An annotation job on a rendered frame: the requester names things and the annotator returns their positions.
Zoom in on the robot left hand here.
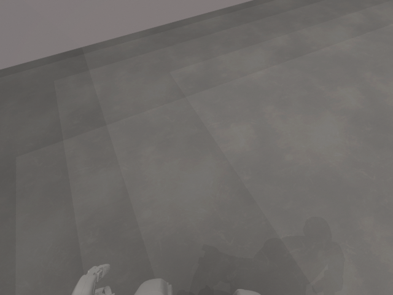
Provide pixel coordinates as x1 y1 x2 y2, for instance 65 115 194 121
71 264 115 295

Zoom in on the robot left thigh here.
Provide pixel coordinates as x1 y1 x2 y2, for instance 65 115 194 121
134 278 173 295

